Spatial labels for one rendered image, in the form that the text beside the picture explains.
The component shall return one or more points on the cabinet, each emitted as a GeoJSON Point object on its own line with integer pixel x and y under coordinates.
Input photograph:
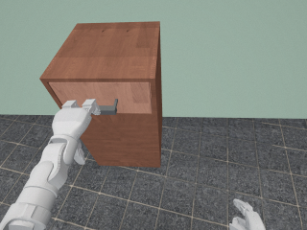
{"type": "Point", "coordinates": [115, 52]}

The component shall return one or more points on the handle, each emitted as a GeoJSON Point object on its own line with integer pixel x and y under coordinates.
{"type": "Point", "coordinates": [108, 109]}

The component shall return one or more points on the right robot hand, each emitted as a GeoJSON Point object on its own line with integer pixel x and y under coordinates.
{"type": "Point", "coordinates": [252, 220]}

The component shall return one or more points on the drawer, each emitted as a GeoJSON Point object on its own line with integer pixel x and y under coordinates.
{"type": "Point", "coordinates": [133, 96]}

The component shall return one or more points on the left robot forearm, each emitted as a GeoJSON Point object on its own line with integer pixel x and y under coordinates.
{"type": "Point", "coordinates": [32, 210]}

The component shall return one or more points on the left robot hand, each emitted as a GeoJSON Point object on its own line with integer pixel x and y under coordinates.
{"type": "Point", "coordinates": [73, 121]}

